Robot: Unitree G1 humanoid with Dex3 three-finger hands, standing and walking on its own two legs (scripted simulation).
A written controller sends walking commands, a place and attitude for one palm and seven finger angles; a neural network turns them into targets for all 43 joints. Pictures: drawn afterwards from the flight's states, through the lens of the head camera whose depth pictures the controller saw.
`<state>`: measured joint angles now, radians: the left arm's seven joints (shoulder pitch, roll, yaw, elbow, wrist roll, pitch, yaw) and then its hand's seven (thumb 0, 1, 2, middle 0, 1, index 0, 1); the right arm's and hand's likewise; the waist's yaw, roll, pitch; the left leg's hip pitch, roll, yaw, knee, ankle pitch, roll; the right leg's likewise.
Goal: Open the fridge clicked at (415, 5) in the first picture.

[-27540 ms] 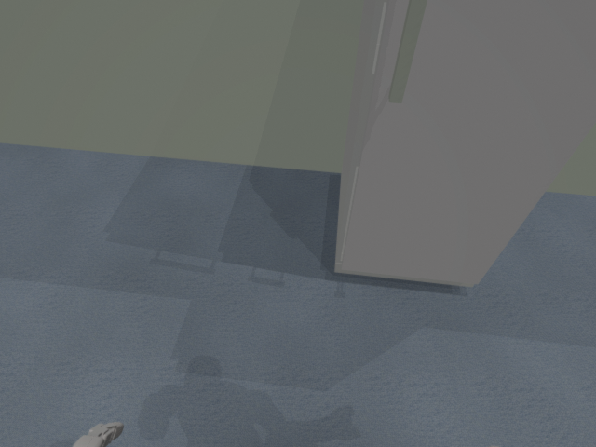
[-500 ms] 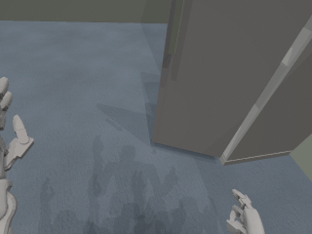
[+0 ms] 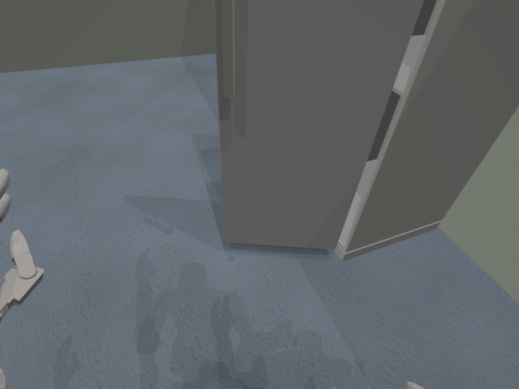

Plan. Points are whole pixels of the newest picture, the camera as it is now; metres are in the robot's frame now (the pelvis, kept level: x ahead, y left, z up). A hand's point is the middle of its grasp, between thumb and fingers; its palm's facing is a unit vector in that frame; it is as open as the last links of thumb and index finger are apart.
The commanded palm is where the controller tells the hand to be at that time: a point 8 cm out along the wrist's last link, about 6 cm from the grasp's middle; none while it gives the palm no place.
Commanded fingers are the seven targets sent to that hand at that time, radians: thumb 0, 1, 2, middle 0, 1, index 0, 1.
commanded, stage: stop stepping back and stand still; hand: left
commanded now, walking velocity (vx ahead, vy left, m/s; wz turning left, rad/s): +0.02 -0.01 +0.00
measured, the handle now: (229, 16) +0.86 +0.14 +0.27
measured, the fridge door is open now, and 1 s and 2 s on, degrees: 65 65 65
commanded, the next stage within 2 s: let the arm hang, fingers relaxed in 0.28 s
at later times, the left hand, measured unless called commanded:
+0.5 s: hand (84, 316) +0.22 +0.28 +0.01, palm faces +0.17 -0.86 -0.48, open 7.4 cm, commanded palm none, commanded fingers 0.00 0.90 0.90 -0.20 -0.30 -0.20 -0.30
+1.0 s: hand out of the picture -0.02 +0.28 -0.16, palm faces -0.01 -0.95 -0.30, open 7.3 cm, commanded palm none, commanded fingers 0.00 0.90 0.90 -0.20 -0.30 -0.20 -0.30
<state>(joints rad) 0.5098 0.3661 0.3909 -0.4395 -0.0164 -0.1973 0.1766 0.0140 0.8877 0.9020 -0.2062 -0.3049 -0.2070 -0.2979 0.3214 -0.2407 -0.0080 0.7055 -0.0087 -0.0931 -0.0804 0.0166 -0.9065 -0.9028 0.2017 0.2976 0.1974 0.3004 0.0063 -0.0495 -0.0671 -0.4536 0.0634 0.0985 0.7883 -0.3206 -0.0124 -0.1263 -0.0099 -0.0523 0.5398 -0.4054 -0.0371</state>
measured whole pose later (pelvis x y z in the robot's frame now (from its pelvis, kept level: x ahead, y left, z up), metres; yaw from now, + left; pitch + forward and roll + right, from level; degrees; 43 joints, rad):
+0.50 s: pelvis +0.01 +0.02 -0.01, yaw +1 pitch +1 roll +0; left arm 0.33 0.37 0.15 0.12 0.01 -0.02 0.04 0.00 0.90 0.90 -0.20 -0.30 -0.20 -0.30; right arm 0.15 -0.31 0.01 0.73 0.00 -0.04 0.00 0.01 -0.90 -0.90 0.20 0.30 0.20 0.30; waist 0.00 0.07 -0.05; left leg -0.42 0.03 0.11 0.62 -0.22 0.03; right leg -0.24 -0.03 -0.03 0.68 -0.44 0.01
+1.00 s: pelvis +0.00 +0.04 +0.01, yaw +2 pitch -1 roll -2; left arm 0.28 0.32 0.00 1.11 0.01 0.01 0.00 0.01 0.92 0.90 -0.20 -0.30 -0.20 -0.30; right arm 0.18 -0.29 -0.01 1.08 -0.01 0.02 -0.01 0.01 -0.91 -0.90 0.20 0.30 0.20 0.30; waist 0.00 0.01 0.07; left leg -0.30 0.02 0.10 0.45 -0.13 0.05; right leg -0.06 -0.02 -0.05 0.38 -0.29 0.02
